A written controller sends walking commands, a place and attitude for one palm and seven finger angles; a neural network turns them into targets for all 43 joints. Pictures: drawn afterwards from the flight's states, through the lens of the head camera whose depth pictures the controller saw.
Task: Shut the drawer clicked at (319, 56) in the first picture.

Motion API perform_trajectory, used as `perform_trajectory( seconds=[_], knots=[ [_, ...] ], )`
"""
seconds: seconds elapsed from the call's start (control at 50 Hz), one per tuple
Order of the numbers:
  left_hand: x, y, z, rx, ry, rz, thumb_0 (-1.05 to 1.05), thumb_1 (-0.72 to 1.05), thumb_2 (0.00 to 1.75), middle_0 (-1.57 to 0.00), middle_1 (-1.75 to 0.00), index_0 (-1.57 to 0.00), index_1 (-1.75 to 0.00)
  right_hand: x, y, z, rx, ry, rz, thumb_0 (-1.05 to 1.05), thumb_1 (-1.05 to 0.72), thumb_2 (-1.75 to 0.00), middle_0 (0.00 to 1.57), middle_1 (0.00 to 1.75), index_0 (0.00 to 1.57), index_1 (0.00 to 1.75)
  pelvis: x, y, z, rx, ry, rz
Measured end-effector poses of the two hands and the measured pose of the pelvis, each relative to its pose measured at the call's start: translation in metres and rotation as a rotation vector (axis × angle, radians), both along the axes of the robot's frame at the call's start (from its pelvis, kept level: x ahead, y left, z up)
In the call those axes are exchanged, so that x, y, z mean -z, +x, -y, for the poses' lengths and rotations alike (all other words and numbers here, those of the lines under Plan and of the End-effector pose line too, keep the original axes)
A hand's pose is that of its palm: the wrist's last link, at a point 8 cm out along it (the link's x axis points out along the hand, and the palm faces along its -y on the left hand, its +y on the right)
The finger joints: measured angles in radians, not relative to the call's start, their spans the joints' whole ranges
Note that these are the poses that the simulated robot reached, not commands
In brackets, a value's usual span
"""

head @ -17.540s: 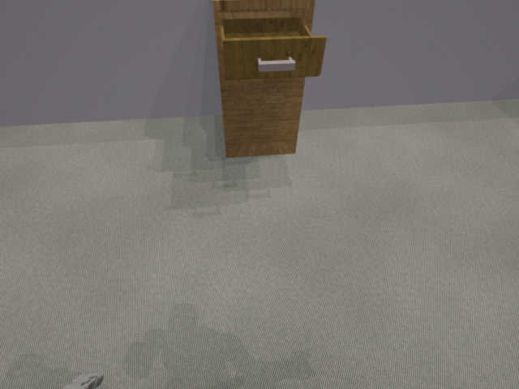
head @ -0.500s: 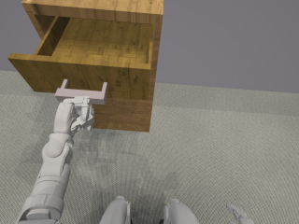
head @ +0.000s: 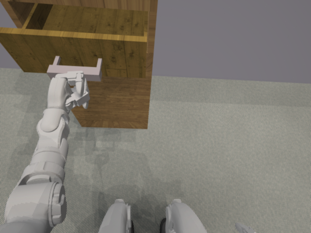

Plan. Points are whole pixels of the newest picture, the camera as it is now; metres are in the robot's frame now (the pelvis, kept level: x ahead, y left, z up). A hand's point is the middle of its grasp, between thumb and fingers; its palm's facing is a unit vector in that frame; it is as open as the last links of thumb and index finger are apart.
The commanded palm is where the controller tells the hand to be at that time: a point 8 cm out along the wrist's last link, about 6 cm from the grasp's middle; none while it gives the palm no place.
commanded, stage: push the drawer shut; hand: left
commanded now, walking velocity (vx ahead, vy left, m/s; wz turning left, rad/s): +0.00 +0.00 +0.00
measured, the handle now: (77, 66) +0.54 +0.20 +0.05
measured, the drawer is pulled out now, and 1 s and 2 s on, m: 0.12 0.01 0.00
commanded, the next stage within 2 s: pull the fist back off the drawer in 1.36 s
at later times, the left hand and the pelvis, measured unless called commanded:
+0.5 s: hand (90, 77) +0.51 +0.16 +0.04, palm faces -0.04 -1.00 -0.03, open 3.2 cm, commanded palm +0.50 +0.20 +0.05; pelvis +0.00 +0.00 -0.01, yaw -1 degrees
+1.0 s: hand (94, 61) +0.56 +0.15 +0.05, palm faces -0.03 -1.00 -0.03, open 3.4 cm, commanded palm +0.56 +0.19 +0.05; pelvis +0.00 +0.01 -0.01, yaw -2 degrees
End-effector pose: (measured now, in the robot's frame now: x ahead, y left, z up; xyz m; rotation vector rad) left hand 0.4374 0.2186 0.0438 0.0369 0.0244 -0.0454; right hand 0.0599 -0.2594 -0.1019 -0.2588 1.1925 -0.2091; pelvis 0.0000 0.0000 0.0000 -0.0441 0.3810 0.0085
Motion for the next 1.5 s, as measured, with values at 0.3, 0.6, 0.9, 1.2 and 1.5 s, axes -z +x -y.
perform_trajectory(
  seconds=[0.3, 0.6, 0.9, 1.2, 1.5],
  knots=[
    [0.000, 0.030, 0.004, -0.009, -0.008, -0.003, 0.00, 0.82, 0.91, -1.40, -1.60, -1.40, -1.60, 0.004, -0.034, 0.000, 0.047, 0.003, -0.107, 0.01, -0.91, -0.90, 0.20, 0.30, 0.20, 0.30, 0.003, 0.001, -0.001, 0.010, -0.005, -0.029],
    [-0.003, 0.064, 0.006, -0.011, -0.006, -0.008, 0.03, 0.83, 0.92, -1.40, -1.60, -1.40, -1.60, 0.004, -0.057, -0.002, 0.066, -0.011, -0.178, 0.01, -0.91, -0.90, 0.20, 0.30, 0.20, 0.30, 0.009, -0.001, -0.004, 0.010, -0.020, -0.066],
    [-0.006, 0.097, 0.010, -0.018, -0.005, -0.010, 0.06, 0.84, 0.92, -1.40, -1.60, -1.40, -1.60, 0.002, -0.086, -0.009, 0.108, -0.012, -0.261, 0.00, -0.91, -0.90, 0.20, 0.30, 0.20, 0.30, 0.014, 0.001, -0.006, 0.018, -0.031, -0.102],
    [-0.006, 0.119, 0.008, -0.012, -0.001, -0.020, 0.06, 0.80, 0.94, -1.40, -1.60, -1.40, -1.60, 0.000, -0.109, -0.016, 0.120, -0.017, -0.331, 0.00, -0.91, -0.90, 0.20, 0.30, 0.20, 0.30, 0.019, -0.001, -0.007, 0.014, -0.046, -0.134],
    [-0.007, 0.122, 0.001, -0.027, 0.016, -0.022, 0.06, 0.68, 0.96, -1.40, -1.60, -1.40, -1.60, 0.003, -0.125, -0.014, 0.096, -0.062, -0.322, 0.00, -0.91, -0.90, 0.20, 0.30, 0.20, 0.30, 0.032, -0.020, -0.007, -0.004, -0.066, -0.160]
  ],
)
